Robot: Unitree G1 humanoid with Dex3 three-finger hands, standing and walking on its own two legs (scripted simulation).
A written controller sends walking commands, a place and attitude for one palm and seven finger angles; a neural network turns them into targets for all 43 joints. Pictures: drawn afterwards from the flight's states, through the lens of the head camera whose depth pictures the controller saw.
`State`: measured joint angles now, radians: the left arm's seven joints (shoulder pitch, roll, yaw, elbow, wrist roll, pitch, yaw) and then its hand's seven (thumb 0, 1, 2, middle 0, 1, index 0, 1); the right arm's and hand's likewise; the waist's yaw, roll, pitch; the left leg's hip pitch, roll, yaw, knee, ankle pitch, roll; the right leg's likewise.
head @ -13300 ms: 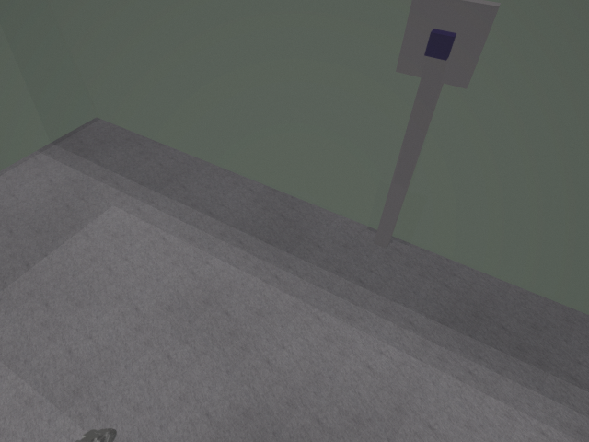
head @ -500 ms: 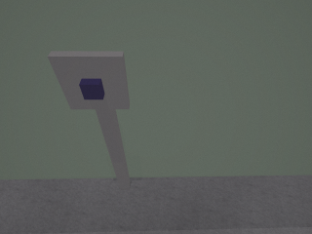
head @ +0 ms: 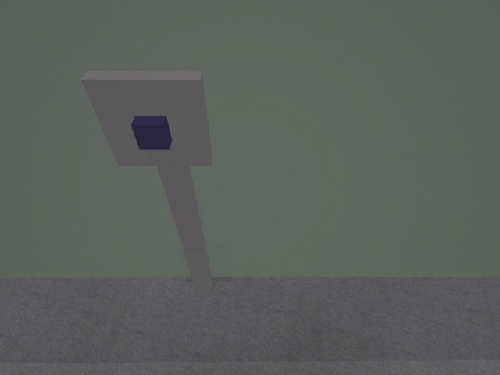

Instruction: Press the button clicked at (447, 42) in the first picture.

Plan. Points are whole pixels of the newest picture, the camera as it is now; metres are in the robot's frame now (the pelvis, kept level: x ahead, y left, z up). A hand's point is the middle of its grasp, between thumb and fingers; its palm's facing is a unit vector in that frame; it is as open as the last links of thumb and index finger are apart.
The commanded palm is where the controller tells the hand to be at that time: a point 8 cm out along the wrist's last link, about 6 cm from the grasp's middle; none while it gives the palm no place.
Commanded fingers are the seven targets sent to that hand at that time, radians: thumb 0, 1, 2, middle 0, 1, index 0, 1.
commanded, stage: look again from close up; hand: left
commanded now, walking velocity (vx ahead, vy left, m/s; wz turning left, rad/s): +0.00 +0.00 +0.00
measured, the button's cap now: (153, 131) +0.51 +0.21 +0.12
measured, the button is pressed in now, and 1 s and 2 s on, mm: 0 0 0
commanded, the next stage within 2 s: raise the hand and make a fist in 0.34 s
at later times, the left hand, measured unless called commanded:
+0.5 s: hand out of the picture +0.06 +0.20 -0.16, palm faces +0.12 -0.97 -0.20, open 7.2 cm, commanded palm +0.12 +0.24 -0.06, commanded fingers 0.00 0.90 0.90 -0.31 -0.42 -0.31 -0.42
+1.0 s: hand (126, 361) +0.15 +0.19 -0.01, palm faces +0.15 -0.99 -0.07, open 4.4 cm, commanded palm +0.14 +0.24 +0.00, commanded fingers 0.00 0.90 0.90 -1.00 -1.17 -1.00 -1.17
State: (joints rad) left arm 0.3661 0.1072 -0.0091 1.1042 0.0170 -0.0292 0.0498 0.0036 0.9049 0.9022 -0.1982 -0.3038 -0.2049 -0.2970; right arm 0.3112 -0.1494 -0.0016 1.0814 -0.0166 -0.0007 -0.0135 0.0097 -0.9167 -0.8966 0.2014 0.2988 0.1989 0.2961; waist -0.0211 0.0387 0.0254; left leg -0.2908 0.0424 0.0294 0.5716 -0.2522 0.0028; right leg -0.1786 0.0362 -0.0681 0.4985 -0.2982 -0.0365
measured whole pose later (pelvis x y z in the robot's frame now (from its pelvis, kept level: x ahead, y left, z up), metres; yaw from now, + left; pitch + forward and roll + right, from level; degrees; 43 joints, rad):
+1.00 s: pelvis -0.02 -0.02 -0.07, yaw +2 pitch +10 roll -2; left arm 0.54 0.22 0.18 -0.09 -0.27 -0.46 -0.23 0.02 0.90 0.90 -0.74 -0.89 -0.74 -0.88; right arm 0.15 -0.22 0.00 0.50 0.02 -0.19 -0.06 0.01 -0.90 -0.90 0.20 0.30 0.20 0.30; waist 0.05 0.01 -0.14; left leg -0.83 0.04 -0.05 1.10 -0.45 -0.02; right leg -0.71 0.02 -0.15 1.07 -0.55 -0.07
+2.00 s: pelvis +0.00 +0.02 -0.01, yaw +2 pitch +1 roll -2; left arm 0.28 0.30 0.24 -0.17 -0.30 -0.04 -0.25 0.02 0.90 0.90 -1.30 -1.50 -1.31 -1.50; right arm 0.24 -0.23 0.08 0.59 0.05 -0.23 -0.07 0.01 -0.90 -0.90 0.21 0.30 0.21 0.30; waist 0.03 0.04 -0.07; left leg -0.41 0.00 0.02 0.70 -0.32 0.04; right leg -0.29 -0.01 -0.09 0.65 -0.38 0.00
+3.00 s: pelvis +0.01 -0.01 -0.01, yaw +0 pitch +1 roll +0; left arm 0.00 0.28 0.25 0.15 -0.28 -0.07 -0.23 0.02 0.90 0.90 -1.30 -1.50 -1.30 -1.50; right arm 0.25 -0.26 0.04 0.63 0.06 -0.22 -0.08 0.01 -0.90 -0.90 0.21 0.30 0.20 0.30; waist 0.00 0.04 -0.05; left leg -0.36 0.02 0.03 0.62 -0.28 0.00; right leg -0.28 0.01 -0.07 0.62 -0.37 -0.04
